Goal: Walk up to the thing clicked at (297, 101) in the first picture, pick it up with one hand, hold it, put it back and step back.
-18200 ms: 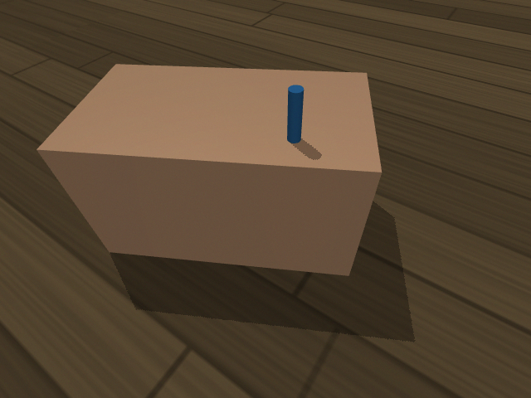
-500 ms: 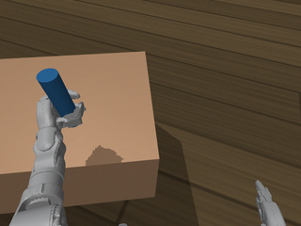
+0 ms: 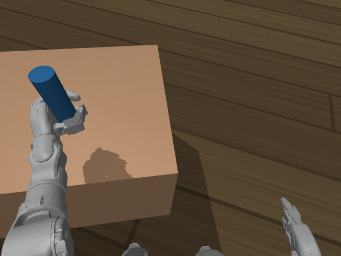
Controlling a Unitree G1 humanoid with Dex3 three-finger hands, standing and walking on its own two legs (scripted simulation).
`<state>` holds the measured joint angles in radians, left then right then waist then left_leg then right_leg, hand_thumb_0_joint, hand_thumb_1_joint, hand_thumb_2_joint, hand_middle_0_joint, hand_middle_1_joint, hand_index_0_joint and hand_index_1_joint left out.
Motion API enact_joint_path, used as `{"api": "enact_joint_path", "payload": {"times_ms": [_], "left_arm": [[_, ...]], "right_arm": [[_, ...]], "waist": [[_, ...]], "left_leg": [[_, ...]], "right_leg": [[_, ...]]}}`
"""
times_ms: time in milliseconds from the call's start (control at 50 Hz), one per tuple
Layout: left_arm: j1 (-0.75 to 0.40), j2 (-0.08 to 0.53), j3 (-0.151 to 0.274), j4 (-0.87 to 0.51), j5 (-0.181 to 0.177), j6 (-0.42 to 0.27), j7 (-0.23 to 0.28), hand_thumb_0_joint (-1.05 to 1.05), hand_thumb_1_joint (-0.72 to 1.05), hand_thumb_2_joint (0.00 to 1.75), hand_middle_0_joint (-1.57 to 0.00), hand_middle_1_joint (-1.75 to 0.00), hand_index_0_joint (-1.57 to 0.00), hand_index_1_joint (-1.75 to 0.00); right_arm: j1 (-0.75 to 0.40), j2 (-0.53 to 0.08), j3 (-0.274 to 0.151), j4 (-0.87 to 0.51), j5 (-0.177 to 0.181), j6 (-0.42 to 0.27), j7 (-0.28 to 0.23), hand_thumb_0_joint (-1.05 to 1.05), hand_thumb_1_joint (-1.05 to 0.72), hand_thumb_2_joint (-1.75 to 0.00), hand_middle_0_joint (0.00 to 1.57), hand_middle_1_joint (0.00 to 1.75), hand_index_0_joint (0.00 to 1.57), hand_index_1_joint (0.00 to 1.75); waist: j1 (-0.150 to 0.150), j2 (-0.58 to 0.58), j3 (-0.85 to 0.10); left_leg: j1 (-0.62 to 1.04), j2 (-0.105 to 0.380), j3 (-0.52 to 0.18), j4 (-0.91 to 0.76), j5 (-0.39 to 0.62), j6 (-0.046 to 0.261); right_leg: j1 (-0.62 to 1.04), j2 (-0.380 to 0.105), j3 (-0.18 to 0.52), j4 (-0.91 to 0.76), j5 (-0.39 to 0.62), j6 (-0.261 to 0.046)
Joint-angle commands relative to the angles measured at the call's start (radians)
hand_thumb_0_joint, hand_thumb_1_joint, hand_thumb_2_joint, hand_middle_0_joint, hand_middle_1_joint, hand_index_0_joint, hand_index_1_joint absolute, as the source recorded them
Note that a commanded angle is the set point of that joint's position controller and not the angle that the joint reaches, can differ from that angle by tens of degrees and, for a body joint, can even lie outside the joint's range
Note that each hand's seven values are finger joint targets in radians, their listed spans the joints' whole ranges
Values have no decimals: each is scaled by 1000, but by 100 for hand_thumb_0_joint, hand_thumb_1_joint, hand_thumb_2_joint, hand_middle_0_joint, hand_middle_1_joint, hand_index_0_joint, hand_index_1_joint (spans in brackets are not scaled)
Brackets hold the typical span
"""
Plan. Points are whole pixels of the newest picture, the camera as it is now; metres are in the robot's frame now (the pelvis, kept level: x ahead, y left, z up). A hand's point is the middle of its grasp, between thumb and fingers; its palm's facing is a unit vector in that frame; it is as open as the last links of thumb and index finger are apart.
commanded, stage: lower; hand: left
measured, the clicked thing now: (60, 104) +0.44 +0.24 +0.09
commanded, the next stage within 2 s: loosen in 1.62 s
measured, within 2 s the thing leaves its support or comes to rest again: rests again in 1.68 s
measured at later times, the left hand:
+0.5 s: hand (78, 124) +0.46 +0.23 -0.01, palm faces +0.27 -0.96 -0.01, open 5.5 cm
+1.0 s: hand (82, 131) +0.46 +0.23 -0.04, palm faces +0.26 -0.96 -0.02, open 5.5 cm
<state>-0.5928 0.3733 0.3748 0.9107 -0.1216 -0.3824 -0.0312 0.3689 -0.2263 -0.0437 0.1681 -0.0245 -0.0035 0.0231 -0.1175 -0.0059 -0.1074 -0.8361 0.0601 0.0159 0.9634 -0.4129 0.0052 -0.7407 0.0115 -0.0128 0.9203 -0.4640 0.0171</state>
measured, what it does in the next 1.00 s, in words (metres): stands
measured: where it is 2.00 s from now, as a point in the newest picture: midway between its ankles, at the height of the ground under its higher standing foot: outside the picture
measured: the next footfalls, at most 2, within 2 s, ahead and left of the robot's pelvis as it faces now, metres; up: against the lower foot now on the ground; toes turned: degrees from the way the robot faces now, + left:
none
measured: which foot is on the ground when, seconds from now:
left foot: down 0.00-1.00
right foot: down 0.00-1.00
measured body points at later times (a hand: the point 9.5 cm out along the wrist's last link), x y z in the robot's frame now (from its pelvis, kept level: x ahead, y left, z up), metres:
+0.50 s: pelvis -0.01 +0.00 -0.03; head +0.12 +0.04 +0.40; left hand +0.44 +0.28 +0.00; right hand +0.15 -0.26 -0.04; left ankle +0.03 +0.11 -0.68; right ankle -0.01 -0.13 -0.68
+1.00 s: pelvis -0.01 +0.00 -0.05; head +0.13 +0.04 +0.38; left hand +0.44 +0.28 -0.04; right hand +0.15 -0.25 -0.04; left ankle +0.03 +0.11 -0.68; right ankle -0.01 -0.13 -0.68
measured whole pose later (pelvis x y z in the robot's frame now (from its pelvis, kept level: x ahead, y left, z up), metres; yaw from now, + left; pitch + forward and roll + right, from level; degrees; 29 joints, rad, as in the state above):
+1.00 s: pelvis -0.01 +0.00 -0.05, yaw +0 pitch +24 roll -4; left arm -0.64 0.46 0.47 1.05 -0.08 -0.54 -0.04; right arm 0.42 -0.26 -0.02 -0.08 -0.06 0.03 0.06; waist -0.21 -0.01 -0.14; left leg -1.15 0.07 -0.02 1.22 -0.50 0.00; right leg -1.04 0.02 -0.04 1.17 -0.55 0.01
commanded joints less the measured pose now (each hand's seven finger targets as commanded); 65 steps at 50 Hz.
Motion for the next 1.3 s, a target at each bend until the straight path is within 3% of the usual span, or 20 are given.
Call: {"api": "enact_joint_path", "payload": {"times_ms": [0,160,200,240,300,360,380,460,500,560,600,640,700,740,940,1060,1080,1120,1160,1280], "left_arm": [[-355,217,46,-152,-3,-83,5,0,55,129,-141,-143,-142,-144],[-427,258,55,-178,5,-141,0,0,57,128,-137,-140,-138,-140],[-390,279,79,-144,9,-146,1,0,57,127,-137,-140,-137,-140],[-438,264,53,-171,18,-159,-1,0,59,128,-136,-139,-137,-139],[-422,307,92,-151,18,-166,4,0,58,127,-135,-138,-136,-138],[-412,275,69,-139,23,-171,1,0,61,127,-136,-139,-136,-139],[-399,273,80,-101,21,-171,3,0,59,127,-136,-139,-137,-139],[-410,292,98,-125,22,-193,3,0,62,128,-135,-138,-136,-138],[-378,281,92,-84,26,-188,0,0,63,128,-135,-138,-136,-138],[-397,285,93,-106,22,-199,-7,0,61,130,-137,-140,-138,-141],[-404,328,116,-118,22,-204,-3,0,62,130,-138,-141,-139,-141],[-394,281,87,-97,26,-205,-6,0,64,131,-137,-140,-138,-141],[-376,305,103,-74,29,-209,-8,0,60,129,-136,-140,-137,-140],[-394,304,99,-102,30,-215,-10,0,60,130,-136,-140,-136,-140],[-392,296,105,-51,36,-229,-7,0,59,131,-138,-141,-138,-141],[-399,350,132,-57,47,-239,-4,0,58,132,-138,-142,-139,-142],[-414,306,98,-33,43,-239,-10,0,58,131,-138,-141,-138,-142],[-411,340,129,-50,47,-243,-3,0,62,132,-139,-142,-140,-142],[-425,327,115,-66,45,-249,-2,0,60,131,-138,-141,-138,-141],[-419,318,109,-33,54,-254,6,0,59,132,-139,-142,-139,-143]], "right_arm": [[5,-155,-98,-175,0,-40,-7,0,54,-5,5,5,5,5],[36,-134,-60,-256,-8,-34,5,0,54,-5,5,5,5,5],[53,-180,-101,-265,-11,-29,2,0,53,-5,5,5,5,5],[46,-138,-52,-283,-13,-30,10,0,53,-5,5,5,5,5],[73,-174,-93,-279,-14,-23,6,0,53,-5,5,5,5,5],[72,-146,-58,-304,-18,-23,11,0,54,-5,5,5,5,5],[52,-184,-99,-322,-18,-22,8,0,53,-5,5,5,5,5],[64,-158,-72,-299,-23,-17,17,0,54,-5,5,5,5,5],[78,-198,-101,-359,-23,-18,14,0,54,-5,5,5,5,5],[88,-153,-49,-342,-23,-16,20,0,53,-5,5,5,5,5],[71,-193,-93,-367,-22,-15,14,0,53,-6,5,5,5,5],[85,-173,-68,-383,-25,-15,18,0,53,-5,5,5,5,5],[79,-203,-98,-409,-24,-13,16,0,53,-6,5,5,5,5],[131,-164,-58,-364,-28,-9,20,0,53,-5,5,5,5,5],[96,-189,-77,-435,-31,-13,23,0,53,-6,5,5,5,5],[130,-196,-89,-394,-33,-7,25,0,53,-6,5,5,5,5],[97,-192,-79,-443,-32,-12,26,0,53,-6,5,5,5,5],[97,-208,-97,-446,-37,-17,25,0,52,-6,5,5,5,5],[111,-183,-69,-445,-36,-15,29,0,53,-6,5,5,5,5],[100,-202,-90,-463,-37,-20,27,0,53,-6,5,5,5,5]], "waist": [[-14,87,-381],[-32,107,-470],[-34,121,-482],[-35,165,-496],[-43,163,-499],[-45,174,-507],[-56,156,-483],[-36,198,-482],[-67,157,-519],[-53,170,-516],[-61,184,-530],[-70,170,-523],[-77,152,-534],[-69,184,-528],[-90,180,-504],[-80,209,-516],[-95,197,-520],[-94,202,-548],[-90,210,-551],[-110,207,-528]], "left_leg": [[313,-15,-36,-64,332,16],[290,-20,-38,-9,310,19],[284,-19,-43,3,320,15],[286,-18,-45,14,315,10],[272,-16,-48,27,305,9],[269,-15,-50,44,322,9],[243,-14,-55,42,305,6],[237,-12,-66,47,298,-5],[250,-6,-69,65,328,0],[212,-14,-61,84,343,6],[211,-14,-63,88,328,5],[210,-11,-66,93,334,3],[191,-15,-61,110,322,10],[184,-19,-56,119,329,10],[145,-15,-68,127,257,6],[126,-19,-66,147,277,7],[125,-17,-67,152,278,7],[130,-15,-71,162,283,7],[120,-19,-67,167,277,9],[100,-15,-74,162,213,4]], "right_leg": [[25,16,-19,-79,329,-27],[6,18,-15,-25,321,-25],[-14,17,-17,-11,321,-28],[-37,18,-18,7,300,-33],[-58,21,-20,16,292,-32],[-76,22,-21,32,298,-32],[-88,25,-27,36,282,-34],[-123,29,-36,65,247,-43],[-116,33,-37,68,278,-37],[-103,29,-28,80,306,-34],[-110,28,-25,87,294,-35],[-123,31,-30,97,295,-35],[-120,31,-24,97,303,-31],[-129,28,-21,106,311,-30],[-177,32,-28,125,244,-35],[-197,32,-27,147,254,-36],[-195,34,-29,149,258,-35],[-199,34,-28,157,259,-35],[-197,33,-25,159,260,-34],[-235,35,-32,167,203,-37]]}}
